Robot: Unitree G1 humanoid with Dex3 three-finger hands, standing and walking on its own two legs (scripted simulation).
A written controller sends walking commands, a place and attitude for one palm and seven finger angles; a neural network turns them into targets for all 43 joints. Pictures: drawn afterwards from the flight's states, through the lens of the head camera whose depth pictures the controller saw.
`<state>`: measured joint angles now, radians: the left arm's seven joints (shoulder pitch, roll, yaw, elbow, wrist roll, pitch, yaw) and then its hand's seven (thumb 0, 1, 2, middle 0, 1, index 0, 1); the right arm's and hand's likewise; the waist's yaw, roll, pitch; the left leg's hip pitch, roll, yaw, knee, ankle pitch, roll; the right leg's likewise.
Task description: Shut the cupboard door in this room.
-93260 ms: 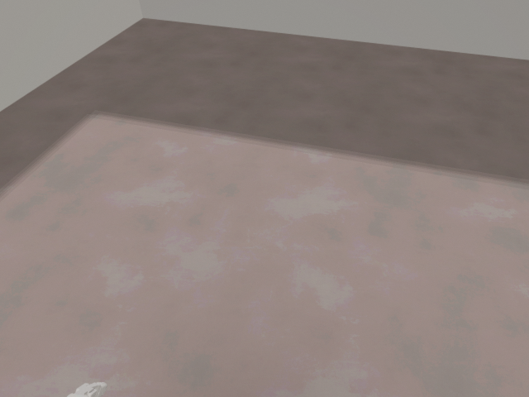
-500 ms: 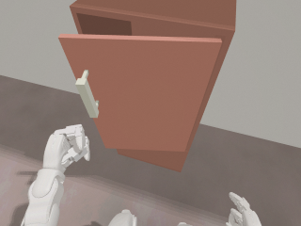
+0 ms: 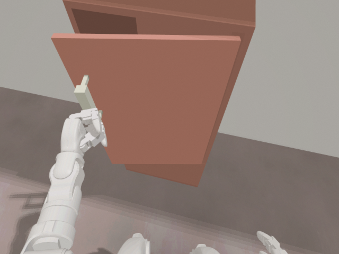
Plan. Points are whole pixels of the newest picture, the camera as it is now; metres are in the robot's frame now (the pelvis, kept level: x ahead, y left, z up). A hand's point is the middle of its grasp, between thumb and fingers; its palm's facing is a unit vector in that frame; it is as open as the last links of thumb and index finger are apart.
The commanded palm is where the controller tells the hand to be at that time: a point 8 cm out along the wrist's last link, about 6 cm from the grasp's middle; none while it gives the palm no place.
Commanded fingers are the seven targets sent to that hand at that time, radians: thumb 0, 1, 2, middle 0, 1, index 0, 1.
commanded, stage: bring the fist close to the handle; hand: left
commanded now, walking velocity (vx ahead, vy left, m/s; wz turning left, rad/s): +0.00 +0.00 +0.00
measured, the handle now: (92, 103) +0.48 +0.22 +0.06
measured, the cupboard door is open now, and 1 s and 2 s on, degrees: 14 9 0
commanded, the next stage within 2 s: push the door shut along its arc in 0.30 s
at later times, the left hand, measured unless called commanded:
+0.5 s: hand (99, 138) +0.36 +0.17 +0.07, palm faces -0.01 -1.00 -0.03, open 3.1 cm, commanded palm +0.35 +0.23 +0.07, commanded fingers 0.00 0.90 0.90 -1.30 -1.50 -1.30 -1.50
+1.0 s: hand (103, 115) +0.43 +0.17 +0.07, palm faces -0.12 -0.99 -0.04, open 3.1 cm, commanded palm +0.43 +0.21 +0.07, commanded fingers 0.00 0.90 0.90 -1.30 -1.50 -1.30 -1.50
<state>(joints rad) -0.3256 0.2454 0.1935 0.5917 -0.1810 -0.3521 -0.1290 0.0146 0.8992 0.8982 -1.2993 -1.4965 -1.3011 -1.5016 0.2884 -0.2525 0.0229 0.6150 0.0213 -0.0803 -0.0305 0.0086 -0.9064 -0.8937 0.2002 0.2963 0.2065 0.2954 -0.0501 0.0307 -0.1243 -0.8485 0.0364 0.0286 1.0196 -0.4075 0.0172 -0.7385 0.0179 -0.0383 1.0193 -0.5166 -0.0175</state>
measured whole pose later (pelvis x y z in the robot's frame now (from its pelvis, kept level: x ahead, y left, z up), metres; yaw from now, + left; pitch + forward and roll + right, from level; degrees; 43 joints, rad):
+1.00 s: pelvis -0.01 +0.01 -0.01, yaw +0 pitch +16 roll -2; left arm -0.68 0.37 0.24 0.98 -0.18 -0.40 -0.32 0.01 0.90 0.90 -1.31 -1.50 -1.31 -1.50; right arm 0.33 -0.27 0.02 0.66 0.03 -0.04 -0.03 0.01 -0.91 -0.89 0.20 0.30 0.21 0.30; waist -0.09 0.04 -0.12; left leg -0.96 0.04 0.01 1.08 -0.41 0.02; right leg -0.83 0.02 -0.06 1.06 -0.52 -0.01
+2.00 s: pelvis -0.03 +0.00 -0.04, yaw +0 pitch +24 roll -4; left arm -1.08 0.35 0.27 1.23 0.04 -0.37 0.09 0.01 0.90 0.90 -1.30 -1.50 -1.30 -1.50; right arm 0.36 -0.26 0.02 0.68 -0.06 -0.09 0.05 0.00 -0.91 -0.89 0.20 0.30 0.21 0.30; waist -0.21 0.06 -0.15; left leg -1.21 0.04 -0.02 1.19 -0.39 0.02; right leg -1.08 0.03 -0.08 1.18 -0.51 -0.02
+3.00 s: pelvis +0.01 +0.00 +0.01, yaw +0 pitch +12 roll -1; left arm -0.31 0.22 0.16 0.56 -0.18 -0.33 -0.10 0.01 0.90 0.90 -1.30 -1.50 -1.30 -1.50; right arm 0.31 -0.23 0.02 0.61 0.04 0.02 -0.01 0.01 -0.91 -0.89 0.20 0.30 0.21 0.30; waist -0.04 0.06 -0.14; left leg -0.74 0.04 0.04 0.94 -0.40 0.01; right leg -0.64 0.02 -0.02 0.93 -0.50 -0.02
